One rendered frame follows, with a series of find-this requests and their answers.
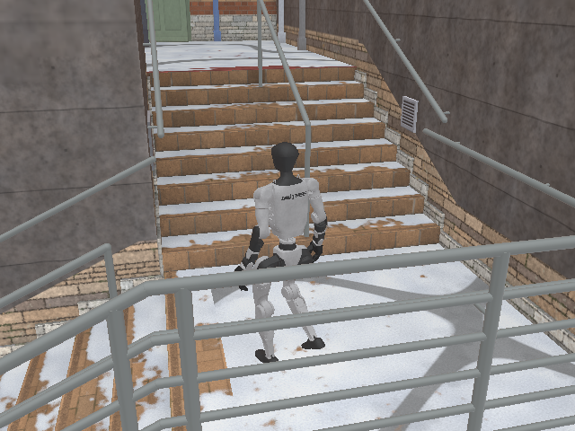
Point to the robot right upper arm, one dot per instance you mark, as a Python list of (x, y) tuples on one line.
[(315, 199)]

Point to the robot left forearm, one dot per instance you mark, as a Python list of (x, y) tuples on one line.
[(253, 251)]

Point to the robot left upper arm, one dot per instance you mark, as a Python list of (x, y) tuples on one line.
[(261, 197)]

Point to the robot right hand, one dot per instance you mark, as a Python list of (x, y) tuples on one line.
[(317, 249)]

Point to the robot torso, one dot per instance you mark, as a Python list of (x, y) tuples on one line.
[(288, 210)]

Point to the robot right forearm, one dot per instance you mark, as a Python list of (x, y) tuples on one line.
[(319, 232)]

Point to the robot left hand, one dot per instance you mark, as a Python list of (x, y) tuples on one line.
[(241, 287)]

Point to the robot right foot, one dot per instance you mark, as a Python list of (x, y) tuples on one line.
[(316, 344)]

